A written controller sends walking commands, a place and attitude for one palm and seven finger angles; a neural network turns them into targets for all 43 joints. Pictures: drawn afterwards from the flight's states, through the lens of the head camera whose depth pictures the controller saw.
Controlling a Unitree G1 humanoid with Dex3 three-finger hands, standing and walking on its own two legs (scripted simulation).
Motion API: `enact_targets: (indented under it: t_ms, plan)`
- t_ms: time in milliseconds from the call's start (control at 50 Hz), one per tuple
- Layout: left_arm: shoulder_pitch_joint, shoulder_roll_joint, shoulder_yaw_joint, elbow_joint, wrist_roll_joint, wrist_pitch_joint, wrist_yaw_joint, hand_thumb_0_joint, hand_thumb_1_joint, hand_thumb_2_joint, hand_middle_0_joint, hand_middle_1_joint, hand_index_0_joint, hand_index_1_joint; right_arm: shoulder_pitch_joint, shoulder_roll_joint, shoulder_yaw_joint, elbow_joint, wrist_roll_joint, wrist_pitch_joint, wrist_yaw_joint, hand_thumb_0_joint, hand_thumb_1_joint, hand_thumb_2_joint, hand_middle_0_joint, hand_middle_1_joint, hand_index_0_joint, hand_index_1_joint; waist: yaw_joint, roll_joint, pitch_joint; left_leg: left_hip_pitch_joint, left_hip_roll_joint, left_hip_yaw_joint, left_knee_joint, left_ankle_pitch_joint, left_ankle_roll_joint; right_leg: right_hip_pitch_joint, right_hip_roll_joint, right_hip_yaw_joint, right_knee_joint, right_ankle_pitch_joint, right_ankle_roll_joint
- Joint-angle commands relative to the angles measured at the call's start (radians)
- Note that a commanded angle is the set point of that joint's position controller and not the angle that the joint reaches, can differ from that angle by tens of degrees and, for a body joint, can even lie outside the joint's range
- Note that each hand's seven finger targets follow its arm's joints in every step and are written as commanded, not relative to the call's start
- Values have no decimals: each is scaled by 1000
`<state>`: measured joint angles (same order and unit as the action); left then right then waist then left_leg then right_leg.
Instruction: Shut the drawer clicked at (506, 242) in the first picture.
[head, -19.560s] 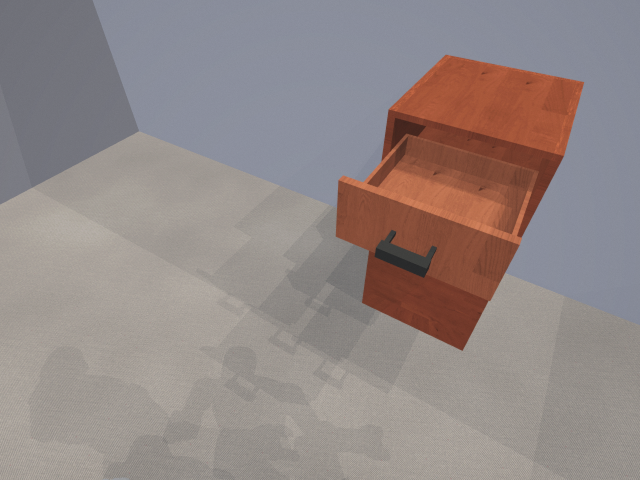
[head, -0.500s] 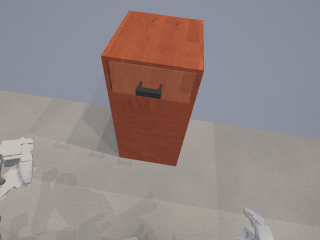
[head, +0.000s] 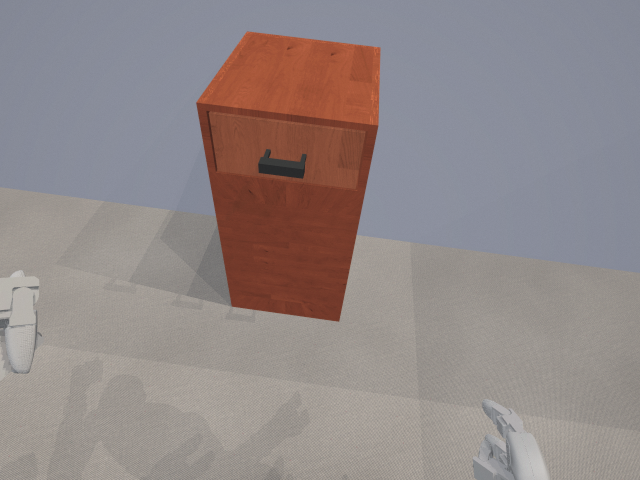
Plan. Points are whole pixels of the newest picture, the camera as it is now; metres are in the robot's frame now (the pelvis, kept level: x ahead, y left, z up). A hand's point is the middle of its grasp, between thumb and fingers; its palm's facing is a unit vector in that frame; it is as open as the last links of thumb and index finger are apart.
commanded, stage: stop stepping back and stand still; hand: left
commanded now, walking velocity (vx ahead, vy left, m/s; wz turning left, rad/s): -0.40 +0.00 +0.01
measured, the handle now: (283, 161) +0.78 +0.13 -0.06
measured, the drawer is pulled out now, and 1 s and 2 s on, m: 0.00 0.00 0.00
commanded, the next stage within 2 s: let the arm hang, fingers relaxed in 1.44 s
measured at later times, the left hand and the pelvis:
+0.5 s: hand out of the picture +0.03 +0.26 +0.18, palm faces +0.47 -0.79 -0.39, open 3.2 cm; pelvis -0.19 +0.00 +0.00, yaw +2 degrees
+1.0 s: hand out of the picture -0.01 +0.21 +0.17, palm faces +0.44 -0.79 -0.42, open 3.2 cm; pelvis -0.18 -0.03 -0.01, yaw +3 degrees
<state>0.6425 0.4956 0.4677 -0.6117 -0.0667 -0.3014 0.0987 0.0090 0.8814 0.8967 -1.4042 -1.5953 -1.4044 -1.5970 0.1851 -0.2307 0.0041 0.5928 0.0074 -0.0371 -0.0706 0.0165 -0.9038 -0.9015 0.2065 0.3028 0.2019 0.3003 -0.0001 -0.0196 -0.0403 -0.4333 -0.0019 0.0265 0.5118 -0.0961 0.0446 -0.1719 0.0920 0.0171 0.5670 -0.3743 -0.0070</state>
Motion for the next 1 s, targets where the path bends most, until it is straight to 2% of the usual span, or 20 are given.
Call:
enact_targets:
  t_ms: [0, 40, 140, 160, 180, 240, 340, 380, 400, 420, 480, 580, 620, 640, 660, 680, 720, 840, 920, 980]
  plan:
    - [-88, 69, -25, -56, -12, -18, 17, 0, 900, 900, -1400, -1600, -1400, -1600, -50, -125, -63, -116, -30, -91, 2, 0, -900, -900, 200, 300, 200, 300, -7, 161, -94, 258, 311, -325, -264, 177, 122, -229, -21, 92, 307, -225, 39]
    - [-93, 70, -7, -125, 2, -3, 24, 0, 900, 900, -1400, -1600, -1400, -1600, -110, -129, -65, -144, -37, -87, 1, 0, -900, -900, 200, 300, 200, 300, 13, 168, -48, -67, 310, -310, -393, -331, 123, -19, -25, 65, 354, -155, 2]
    - [56, 132, 71, -314, 17, 42, 44, 0, 900, 900, -1400, -1600, -1400, -1600, -137, -116, -71, -227, -12, -63, 8, 0, -900, -900, 200, 300, 200, 300, 37, 187, -93, -278, 82, -36, -200, -634, -24, 176, -26, -67, 45, -192, -38]
    - [63, 173, 96, -357, 22, 47, 52, 0, 900, 900, -1400, -1600, -1400, -1600, -122, -90, -72, -226, -2, -57, 7, 0, -900, -900, 200, 300, 200, 300, 28, -61, -74, -61, -55, 94, 221, -474, -86, -172, -200, 148, -271, -422, -91]
    - [32, 184, 97, -390, 19, 50, 58, 0, 900, 900, -1400, -1600, -1400, -1600, -114, -92, -79, -212, -3, -51, 7, 0, -900, -900, 200, 300, 200, 300, 19, -230, -2, 20, -91, -15, 668, -362, -93, -546, -460, 590, -528, -681, -200]
    - [-125, 151, 110, -350, 21, 64, 63, 0, 900, 900, -1400, -1600, -1400, -1600, -39, -60, -70, -144, -14, -27, 2, 0, -900, -900, 200, 300, 200, 300, -61, -82, -8, 49, 25, -86, 789, -216, -68, -591, -390, 323, -417, -511, -166]
    - [-192, 18, -15, -62, 39, 66, 75, 0, 900, 900, -1400, -1600, -1400, -1600, -17, -95, -39, -91, -9, -118, -36, 0, -900, -900, 200, 300, 200, 300, -39, 38, 57, 195, 40, 36, -86, -374, 3, -325, -252, 29, -70, -287, -63]
    - [-320, 11, -44, -108, 64, 30, 81, 0, 900, 900, -1400, -1600, -1400, -1600, 21, -119, -38, -113, -9, -152, -31, 0, -900, -900, 200, 300, 200, 300, -49, 446, 123, 222, 294, -455, -319, -607, 133, -533, -70, -100, 515, -169, 21]
    - [-363, 56, -16, -149, 91, 7, 76, 0, 900, 900, -1400, -1600, -1400, -1600, 13, -105, -34, -123, -14, -166, -22, 0, -900, -900, 200, 300, 200, 300, -46, 362, 149, 128, 378, -589, -375, -611, 214, -585, -94, -12, 704, -120, 20]
    - [-195, 49, 1, -4, 92, 5, 65, 0, 900, 900, -1400, -1600, -1400, -1600, -28, -112, -55, -141, -11, -167, -13, 0, -900, -900, 200, 300, 200, 300, -2, 178, 103, 144, 377, -528, -325, -445, 229, -568, -104, 0, 737, -52, 22]
    - [-93, 38, -14, -218, 76, 6, 63, 0, 900, 900, -1400, -1600, -1400, -1600, -32, -82, -55, -127, -7, -160, 29, 0, -900, -900, 200, 300, 200, 300, -18, 117, 80, 144, 299, -416, -274, -369, 187, -521, -167, -5, 588, 7, 7]
    - [50, 92, 53, -329, 61, 0, 81, 0, 900, 900, -1400, -1600, -1400, -1600, -52, -87, -44, -141, -32, -147, 15, 0, -900, -900, 200, 300, 200, 300, 2, 331, -17, -104, 193, -142, -233, -502, 82, 53, -75, -152, 129, -51, -6]
    - [51, 100, 75, -213, 69, 12, 87, 0, 900, 900, -1400, -1600, -1400, -1600, -40, -71, -42, -124, -30, -130, 2, 0, -900, -900, 200, 300, 200, 300, 19, 142, -2, -269, 101, -43, 82, -529, 29, 220, -123, -40, -62, -145, -52]
    - [7, 111, 85, -172, 60, 21, 83, 0, 900, 900, -1400, -1600, -1400, -1600, -48, -57, -53, -118, -17, -118, 4, 0, -900, -900, 200, 300, 200, 300, 18, -185, 23, -364, 5, 19, 418, -483, -4, 173, -327, 338, -270, -326, -143]
    - [-50, 136, 115, -136, 41, 18, 74, 0, 900, 900, -1400, -1600, -1400, -1600, -42, -87, -75, -108, -9, -119, -4, 0, -900, -900, 200, 300, 200, 300, -5, -292, 43, -357, -5, -33, 660, -419, -16, 52, -494, 587, -383, -277, -204]
    - [-109, 159, 143, -135, 32, 0, 66, 0, 900, 900, -1400, -1600, -1400, -1600, -21, -104, -85, -78, -27, -121, -6, 0, -900, -900, 200, 300, 200, 300, -33, -212, 66, -346, 26, -51, 741, -313, -31, 19, -492, 506, -367, -29, -215]
    - [-192, 143, 130, -147, 52, -4, 66, 0, 900, 900, -1400, -1600, -1400, -1600, -19, -85, -82, -61, -20, -121, 1, 0, -900, -900, 200, 300, 200, 300, -46, -125, -40, -168, 72, -76, 642, -312, -30, -113, -462, 452, -339, -346, -208]
    - [-86, 8, -19, -101, 43, -10, 63, 0, 900, 900, -1400, -1600, -1400, -1600, -59, -69, -53, -71, -17, -145, -22, 0, -900, -900, 200, 300, 200, 300, -20, -88, 68, 228, 19, 102, 33, -222, -5, -267, -301, 55, -210, -212, -93]
    - [-131, 56, 17, -248, 55, -34, 73, 0, 900, 900, -1400, -1600, -1400, -1600, -52, -117, -63, -118, -10, -159, -20, 0, -900, -900, 200, 300, 200, 300, -4, 230, 68, 201, 239, -272, -194, -190, 96, -234, -130, -50, 115, 19, 9]
    - [-109, 70, 51, -205, 68, -24, 73, 0, 900, 900, -1400, -1600, -1400, -1600, -46, -89, -51, -109, -8, -161, -11, 0, -900, -900, 200, 300, 200, 300, 7, 285, 78, 36, 217, -166, -206, -228, 65, -53, -123, -78, 59, -9, 7]
